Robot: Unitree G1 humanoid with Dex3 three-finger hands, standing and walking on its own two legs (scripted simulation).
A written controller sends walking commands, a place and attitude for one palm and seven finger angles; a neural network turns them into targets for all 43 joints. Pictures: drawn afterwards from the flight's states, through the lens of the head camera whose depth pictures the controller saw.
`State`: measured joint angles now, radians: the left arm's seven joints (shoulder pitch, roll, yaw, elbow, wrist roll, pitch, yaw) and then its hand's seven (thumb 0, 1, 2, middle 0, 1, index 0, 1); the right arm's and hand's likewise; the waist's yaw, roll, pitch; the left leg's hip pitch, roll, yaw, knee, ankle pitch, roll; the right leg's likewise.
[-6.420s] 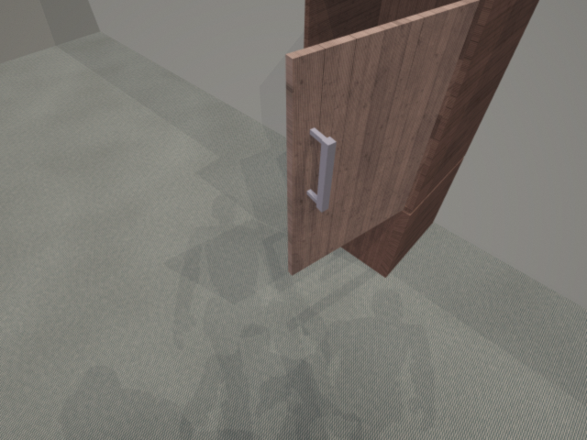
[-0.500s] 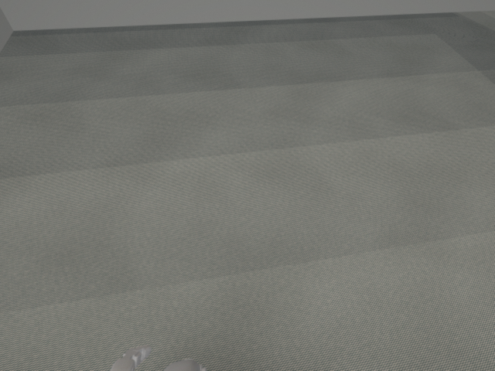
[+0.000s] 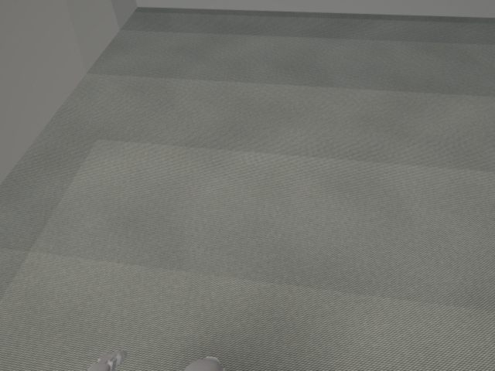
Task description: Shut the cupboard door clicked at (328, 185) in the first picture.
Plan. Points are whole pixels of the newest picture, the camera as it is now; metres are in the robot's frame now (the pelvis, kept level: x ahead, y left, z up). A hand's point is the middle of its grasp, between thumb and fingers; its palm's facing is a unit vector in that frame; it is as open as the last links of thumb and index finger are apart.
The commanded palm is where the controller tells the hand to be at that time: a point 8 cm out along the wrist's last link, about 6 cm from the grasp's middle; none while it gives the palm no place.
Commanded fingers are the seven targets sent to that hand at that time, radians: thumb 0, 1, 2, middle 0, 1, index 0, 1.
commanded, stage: walk to a spot facing it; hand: left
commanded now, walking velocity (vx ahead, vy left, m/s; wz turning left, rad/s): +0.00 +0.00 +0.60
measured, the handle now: out of the picture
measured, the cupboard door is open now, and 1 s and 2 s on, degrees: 77 77 77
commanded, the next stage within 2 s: none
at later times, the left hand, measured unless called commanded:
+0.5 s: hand out of the picture +0.01 +0.21 -0.17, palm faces +0.37 -0.89 -0.25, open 7.4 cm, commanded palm none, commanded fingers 0.00 0.90 0.90 -0.20 -0.30 -0.20 -0.30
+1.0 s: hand out of the picture +0.01 +0.15 -0.16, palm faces +0.61 -0.77 -0.22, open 7.3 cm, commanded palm none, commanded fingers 0.00 0.90 0.90 -0.20 -0.30 -0.20 -0.30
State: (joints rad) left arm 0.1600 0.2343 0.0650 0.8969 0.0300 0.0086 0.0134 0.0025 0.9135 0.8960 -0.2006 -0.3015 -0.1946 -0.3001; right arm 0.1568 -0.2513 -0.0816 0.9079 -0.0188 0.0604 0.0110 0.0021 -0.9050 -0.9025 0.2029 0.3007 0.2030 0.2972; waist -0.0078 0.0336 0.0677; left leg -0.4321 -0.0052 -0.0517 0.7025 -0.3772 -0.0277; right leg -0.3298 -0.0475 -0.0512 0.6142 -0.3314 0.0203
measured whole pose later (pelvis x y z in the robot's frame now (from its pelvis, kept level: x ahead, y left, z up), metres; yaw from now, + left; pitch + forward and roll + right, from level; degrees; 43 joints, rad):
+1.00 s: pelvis +0.07 -0.04 +0.01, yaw +39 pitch +1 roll +2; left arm 0.19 0.19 0.04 0.89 0.03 0.00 0.01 0.00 0.91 0.90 -0.21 -0.30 -0.20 -0.30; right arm 0.13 -0.24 -0.07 0.93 -0.01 0.08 0.03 0.01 -0.91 -0.90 0.20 0.30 0.20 0.30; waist -0.01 -0.04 0.12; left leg -0.38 0.02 0.10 0.75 -0.43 -0.06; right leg -0.21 -0.16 -0.24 0.56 -0.35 0.02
